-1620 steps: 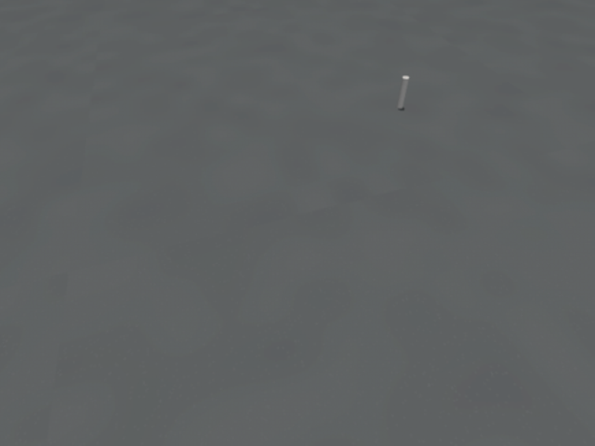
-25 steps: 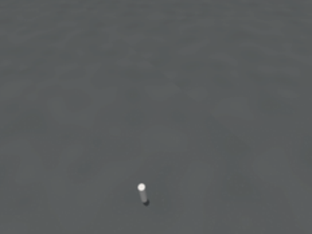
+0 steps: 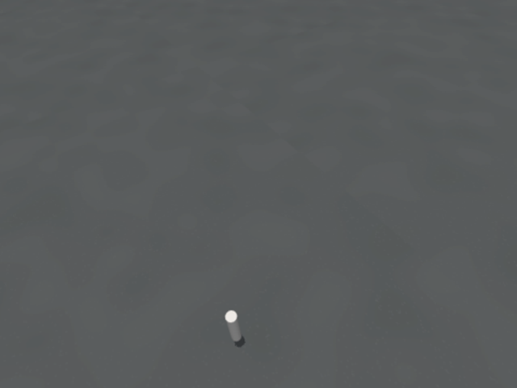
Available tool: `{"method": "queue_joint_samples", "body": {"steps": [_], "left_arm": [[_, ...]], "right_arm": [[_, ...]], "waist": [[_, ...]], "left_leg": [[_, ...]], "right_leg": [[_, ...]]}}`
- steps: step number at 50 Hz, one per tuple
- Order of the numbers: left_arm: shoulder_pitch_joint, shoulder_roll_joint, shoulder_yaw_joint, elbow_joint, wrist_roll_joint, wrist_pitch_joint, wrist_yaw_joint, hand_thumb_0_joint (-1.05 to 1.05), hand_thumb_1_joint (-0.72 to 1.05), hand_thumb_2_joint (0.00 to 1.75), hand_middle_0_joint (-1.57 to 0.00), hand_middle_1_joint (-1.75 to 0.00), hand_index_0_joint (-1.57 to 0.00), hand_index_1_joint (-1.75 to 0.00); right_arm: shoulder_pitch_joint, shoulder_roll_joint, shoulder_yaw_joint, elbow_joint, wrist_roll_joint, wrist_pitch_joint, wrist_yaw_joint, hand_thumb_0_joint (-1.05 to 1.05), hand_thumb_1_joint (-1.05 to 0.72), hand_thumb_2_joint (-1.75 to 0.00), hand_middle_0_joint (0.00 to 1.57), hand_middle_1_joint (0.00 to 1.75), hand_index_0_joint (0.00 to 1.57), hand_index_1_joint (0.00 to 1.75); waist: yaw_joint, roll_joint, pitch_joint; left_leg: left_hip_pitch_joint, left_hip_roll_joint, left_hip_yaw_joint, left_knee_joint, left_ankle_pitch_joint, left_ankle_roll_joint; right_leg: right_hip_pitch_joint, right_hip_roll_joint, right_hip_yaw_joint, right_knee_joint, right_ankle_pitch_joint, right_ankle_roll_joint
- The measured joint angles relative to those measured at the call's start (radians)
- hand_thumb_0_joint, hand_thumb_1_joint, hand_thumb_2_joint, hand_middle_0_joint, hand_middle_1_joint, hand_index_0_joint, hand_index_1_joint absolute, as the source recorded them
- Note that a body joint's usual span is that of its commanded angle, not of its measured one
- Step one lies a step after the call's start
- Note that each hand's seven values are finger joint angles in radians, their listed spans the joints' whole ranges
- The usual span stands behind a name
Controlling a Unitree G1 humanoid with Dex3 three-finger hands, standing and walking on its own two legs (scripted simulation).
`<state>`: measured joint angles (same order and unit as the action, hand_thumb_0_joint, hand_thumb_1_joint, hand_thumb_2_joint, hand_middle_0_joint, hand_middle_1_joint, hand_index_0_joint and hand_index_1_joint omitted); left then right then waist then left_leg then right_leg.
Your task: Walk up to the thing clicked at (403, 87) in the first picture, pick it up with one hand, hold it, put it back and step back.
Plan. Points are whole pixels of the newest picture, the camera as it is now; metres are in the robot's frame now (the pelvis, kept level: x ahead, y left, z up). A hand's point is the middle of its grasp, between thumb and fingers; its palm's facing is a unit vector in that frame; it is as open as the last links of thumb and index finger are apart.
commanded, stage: stand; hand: left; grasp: from the side
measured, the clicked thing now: (233, 326) +0.44 +0.16 -0.69
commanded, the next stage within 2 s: step back in 0.26 s
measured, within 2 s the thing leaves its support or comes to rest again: neither
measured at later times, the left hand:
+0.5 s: hand out of the picture +0.07 +0.29 -0.17, palm faces -0.01 -0.92 -0.38, open 7.4 cm
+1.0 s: hand out of the picture +0.01 +0.31 -0.17, palm faces -0.08 -0.92 -0.39, open 7.4 cm
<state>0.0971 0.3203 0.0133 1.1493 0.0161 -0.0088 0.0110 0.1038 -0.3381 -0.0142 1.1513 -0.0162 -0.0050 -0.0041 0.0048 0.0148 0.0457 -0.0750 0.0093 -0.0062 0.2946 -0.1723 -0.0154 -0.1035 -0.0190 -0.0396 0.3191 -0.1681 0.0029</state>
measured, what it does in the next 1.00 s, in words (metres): walks backwards: right foot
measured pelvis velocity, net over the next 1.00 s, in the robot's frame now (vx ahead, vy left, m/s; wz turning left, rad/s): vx -0.11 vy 0.05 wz -0.05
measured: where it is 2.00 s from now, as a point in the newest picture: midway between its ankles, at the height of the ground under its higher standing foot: outside the picture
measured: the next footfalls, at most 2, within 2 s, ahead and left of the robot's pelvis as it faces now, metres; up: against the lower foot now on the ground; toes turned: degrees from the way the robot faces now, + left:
right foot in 0.96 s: -0.08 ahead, -0.06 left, +0.00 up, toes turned +0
left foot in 1.32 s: -0.17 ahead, +0.19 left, +0.00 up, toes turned -4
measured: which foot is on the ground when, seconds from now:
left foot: down 0.00-1.00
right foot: down 0.00-0.56, up 0.58-0.94, down 0.96-1.00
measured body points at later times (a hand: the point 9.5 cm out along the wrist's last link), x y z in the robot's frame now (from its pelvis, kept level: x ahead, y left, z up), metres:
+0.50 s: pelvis -0.03 +0.02 -0.02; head +0.03 +0.03 +0.43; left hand +0.07 +0.34 -0.15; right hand +0.04 -0.30 -0.14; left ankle -0.05 +0.13 -0.73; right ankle +0.01 -0.12 -0.75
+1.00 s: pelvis -0.11 +0.05 -0.03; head -0.05 +0.04 +0.42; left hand +0.01 +0.35 -0.15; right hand -0.02 -0.26 -0.16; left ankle -0.06 +0.13 -0.75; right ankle -0.12 -0.06 -0.75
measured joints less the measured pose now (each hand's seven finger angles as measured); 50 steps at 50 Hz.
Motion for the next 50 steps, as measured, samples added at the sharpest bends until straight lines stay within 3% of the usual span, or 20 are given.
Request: {"method": "queue_joint_samples", "body": {"steps": [13,17,20,24,25,27,28,29,32,34,37,42,47,50], "left_arm": [[0.007,0.006,0.001,-0.001,0.001,0.001,-0.004,0.01,0.90,0.90,-0.20,-0.30,-0.21,-0.30],[-0.001,0.013,0.032,-0.042,-0.012,0.007,-0.005,0.01,0.90,0.90,-0.20,-0.30,-0.21,-0.30],[-0.017,0.023,0.047,-0.080,-0.010,0.017,-0.003,0.01,0.90,0.90,-0.21,-0.30,-0.21,-0.30],[-0.034,0.041,0.059,-0.129,0.007,0.037,0.002,0.01,0.90,0.90,-0.21,-0.30,-0.21,-0.30],[-0.041,0.047,0.060,-0.140,0.008,0.042,0.003,0.01,0.90,0.90,-0.21,-0.30,-0.21,-0.30],[-0.055,0.056,0.059,-0.167,0.007,0.051,0.003,0.01,0.90,0.90,-0.21,-0.30,-0.21,-0.30],[-0.066,0.062,0.059,-0.180,0.003,0.055,0.003,0.01,0.90,0.90,-0.21,-0.30,-0.21,-0.30],[-0.080,0.071,0.062,-0.191,-0.001,0.060,0.005,0.01,0.90,0.90,-0.20,-0.30,-0.21,-0.30],[-0.095,0.080,0.065,-0.218,-0.006,0.072,0.018,0.01,0.91,0.90,-0.20,-0.30,-0.21,-0.30],[-0.094,0.076,0.061,-0.228,-0.010,0.077,0.021,0.01,0.91,0.90,-0.20,-0.30,-0.21,-0.30],[-0.078,0.063,0.053,-0.247,-0.014,0.076,0.019,0.01,0.91,0.90,-0.20,-0.30,-0.21,-0.30],[-0.036,0.051,0.050,-0.255,-0.006,0.074,0.014,0.01,0.91,0.90,-0.20,-0.30,-0.21,-0.30],[-0.001,0.044,0.055,-0.254,0.002,0.065,0.007,0.01,0.90,0.90,-0.20,-0.30,-0.21,-0.30],[0.012,0.012,0.054,-0.245,0.010,0.053,0.004,0.01,0.91,0.90,-0.20,-0.30,-0.21,-0.30]], "right_arm": [[0.007,0.001,0.000,0.001,0.000,0.002,0.003,0.00,-0.90,-0.90,0.20,0.30,0.21,0.30],[-0.013,-0.015,-0.008,-0.038,0.010,0.019,0.011,0.00,-0.90,-0.90,0.20,0.30,0.21,0.30],[-0.029,-0.036,-0.020,-0.076,0.015,0.028,0.012,0.00,-0.90,-0.90,0.20,0.30,0.21,0.30],[-0.015,-0.055,-0.036,-0.121,0.014,0.044,0.016,0.00,-0.91,-0.90,0.20,0.30,0.21,0.30],[-0.004,-0.058,-0.038,-0.130,0.015,0.045,0.017,0.00,-0.91,-0.90,0.20,0.30,0.21,0.30],[0.022,-0.067,-0.040,-0.143,0.012,0.042,0.017,0.00,-0.91,-0.90,0.20,0.30,0.21,0.30],[0.030,-0.065,-0.043,-0.144,0.006,0.040,0.014,0.00,-0.91,-0.90,0.20,0.30,0.21,0.30],[0.031,-0.056,-0.045,-0.142,0.001,0.040,0.012,0.00,-0.91,-0.90,0.20,0.30,0.21,0.30],[0.043,-0.027,-0.038,-0.154,-0.010,0.037,0.009,0.00,-0.91,-0.90,0.20,0.30,0.21,0.30],[0.053,-0.014,-0.034,-0.168,-0.016,0.038,0.002,0.00,-0.90,-0.90,0.20,0.30,0.21,0.30],[0.050,-0.008,-0.032,-0.189,-0.016,0.041,-0.012,0.00,-0.90,-0.90,0.20,0.30,0.21,0.30],[0.020,-0.003,-0.036,-0.240,-0.007,0.033,-0.022,0.00,-0.90,-0.90,0.20,0.30,0.21,0.30],[-0.004,-0.010,-0.031,-0.271,0.001,0.036,-0.016,0.00,-0.90,-0.90,0.20,0.30,0.21,0.30],[-0.019,-0.031,-0.036,-0.258,0.011,0.048,-0.012,0.00,-0.90,-0.90,0.20,0.30,0.21,0.30]], "waist": [[0.000,-0.009,0.000],[-0.009,0.002,0.038],[-0.012,0.009,0.084],[-0.012,-0.015,0.110],[-0.017,-0.020,0.110],[-0.026,-0.020,0.105],[-0.027,-0.028,0.109],[-0.022,-0.047,0.122],[-0.026,-0.065,0.142],[-0.035,-0.063,0.139],[-0.031,-0.060,0.139],[-0.029,-0.051,0.149],[-0.019,-0.035,0.148],[-0.029,0.046,0.155]], "left_leg": [[-0.002,0.006,0.001,-0.004,0.002,-0.005],[-0.083,0.012,-0.006,0.103,-0.035,0.000],[-0.166,0.005,-0.015,0.237,-0.082,0.017],[-0.235,-0.044,-0.015,0.432,-0.253,0.042],[-0.233,-0.047,-0.013,0.432,-0.246,0.045],[-0.201,-0.035,-0.012,0.353,-0.141,0.048],[-0.193,-0.042,-0.012,0.334,-0.177,0.052],[-0.195,-0.052,-0.003,0.340,-0.191,0.059],[-0.196,-0.052,0.002,0.329,-0.172,0.072],[-0.192,-0.048,-0.003,0.292,-0.141,0.074],[-0.191,-0.050,0.013,0.252,-0.108,0.081],[-0.206,-0.058,0.051,0.266,-0.098,0.092],[-0.250,-0.058,0.089,0.340,-0.115,0.090],[-0.266,-0.014,0.055,0.385,-0.120,0.077]], "right_leg": [[-0.002,0.006,0.001,-0.006,0.004,-0.005],[-0.061,0.012,-0.005,0.056,-0.012,-0.010],[-0.110,0.010,-0.005,0.107,-0.020,-0.012],[-0.183,-0.023,0.014,0.183,-0.037,0.002],[-0.200,-0.031,0.013,0.202,-0.042,0.009],[-0.239,-0.038,0.006,0.253,-0.060,0.026],[-0.262,-0.045,0.011,0.287,-0.071,0.024],[-0.282,-0.039,0.046,0.337,-0.109,0.008],[-0.334,0.054,0.147,0.548,-0.324,-0.016],[-0.354,0.103,0.173,0.657,-0.354,-0.025],[-0.357,0.124,0.182,0.737,-0.320,-0.021],[-0.280,0.095,0.160,0.638,-0.303,0.006],[-0.170,0.050,0.114,0.379,-0.240,-0.010],[-0.130,0.091,0.074,0.307,-0.173,-0.027]]}}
